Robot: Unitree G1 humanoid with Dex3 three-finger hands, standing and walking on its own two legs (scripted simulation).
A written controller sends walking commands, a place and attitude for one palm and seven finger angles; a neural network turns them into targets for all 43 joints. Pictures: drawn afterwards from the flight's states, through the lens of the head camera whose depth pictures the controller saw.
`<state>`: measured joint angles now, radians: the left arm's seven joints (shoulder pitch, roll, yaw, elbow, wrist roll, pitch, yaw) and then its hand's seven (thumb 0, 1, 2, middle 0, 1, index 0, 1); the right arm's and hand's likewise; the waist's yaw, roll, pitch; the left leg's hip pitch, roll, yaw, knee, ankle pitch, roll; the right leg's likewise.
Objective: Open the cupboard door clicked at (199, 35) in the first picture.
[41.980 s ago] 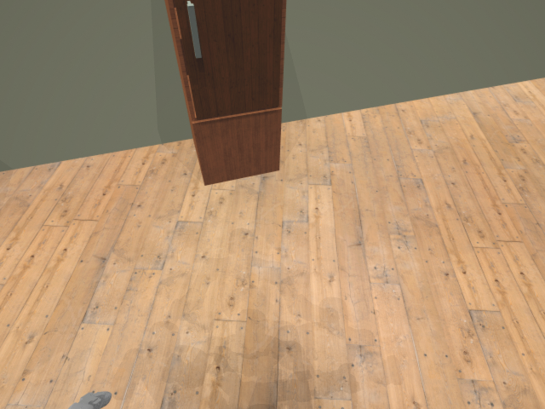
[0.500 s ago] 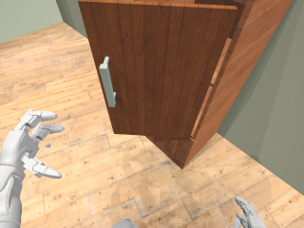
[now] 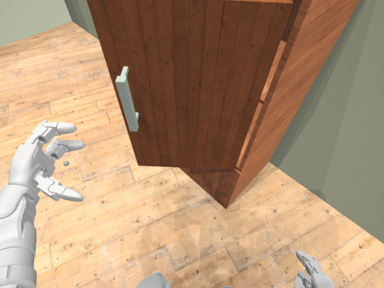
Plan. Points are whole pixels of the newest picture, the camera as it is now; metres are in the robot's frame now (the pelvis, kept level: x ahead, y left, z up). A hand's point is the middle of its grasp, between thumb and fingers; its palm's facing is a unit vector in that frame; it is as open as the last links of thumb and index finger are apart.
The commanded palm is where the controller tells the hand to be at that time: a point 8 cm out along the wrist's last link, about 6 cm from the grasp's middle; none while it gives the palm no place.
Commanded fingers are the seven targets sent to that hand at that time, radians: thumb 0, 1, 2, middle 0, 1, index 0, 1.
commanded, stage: move the hooked fingers beside the handle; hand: left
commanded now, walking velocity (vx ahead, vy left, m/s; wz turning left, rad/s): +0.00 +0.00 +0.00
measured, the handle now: (130, 101) +0.53 +0.18 +0.06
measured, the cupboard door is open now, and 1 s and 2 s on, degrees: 42 42 42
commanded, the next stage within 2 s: none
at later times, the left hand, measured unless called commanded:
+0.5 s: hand (80, 141) +0.39 +0.25 +0.07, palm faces -0.01 -1.00 -0.02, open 14.0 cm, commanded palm +0.37 +0.31 +0.07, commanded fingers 0.00 -0.50 0.30 -0.30 -1.20 -0.30 -1.20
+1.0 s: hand (95, 122) +0.45 +0.24 +0.06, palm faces +0.00 -1.00 -0.01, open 14.0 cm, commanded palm +0.43 +0.29 +0.06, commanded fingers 0.00 -0.50 0.30 -0.30 -1.20 -0.30 -1.20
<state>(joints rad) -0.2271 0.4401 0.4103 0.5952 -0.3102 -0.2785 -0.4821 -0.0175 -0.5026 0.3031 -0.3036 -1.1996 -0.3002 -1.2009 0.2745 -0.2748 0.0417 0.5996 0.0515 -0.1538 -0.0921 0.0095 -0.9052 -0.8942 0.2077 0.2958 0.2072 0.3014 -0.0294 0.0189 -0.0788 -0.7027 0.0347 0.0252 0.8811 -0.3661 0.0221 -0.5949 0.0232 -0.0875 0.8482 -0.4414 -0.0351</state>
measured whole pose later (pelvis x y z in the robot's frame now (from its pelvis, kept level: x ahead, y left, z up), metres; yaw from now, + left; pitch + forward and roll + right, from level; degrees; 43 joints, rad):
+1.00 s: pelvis +0.00 +0.01 -0.01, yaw -1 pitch +16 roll -3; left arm -0.67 0.50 0.39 1.01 -0.19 -0.38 -0.37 -0.02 -0.50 0.30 -0.30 -1.20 -0.30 -1.20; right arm 0.35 -0.28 0.03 0.64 0.03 0.00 -0.06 0.01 -0.91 -0.89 0.21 0.30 0.21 0.30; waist -0.10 0.01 -0.09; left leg -0.85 0.04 0.04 0.96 -0.39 0.04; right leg -0.74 0.02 -0.07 0.91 -0.45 -0.02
